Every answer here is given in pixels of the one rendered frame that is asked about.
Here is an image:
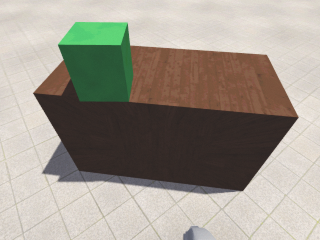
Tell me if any pedestal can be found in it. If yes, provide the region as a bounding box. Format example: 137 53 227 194
33 45 299 191

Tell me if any robot right thigh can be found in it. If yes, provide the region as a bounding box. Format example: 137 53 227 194
183 227 216 240

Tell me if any right robot shin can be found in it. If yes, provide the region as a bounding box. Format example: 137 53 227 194
189 225 199 229

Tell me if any carton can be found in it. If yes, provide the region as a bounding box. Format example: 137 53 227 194
58 22 134 102

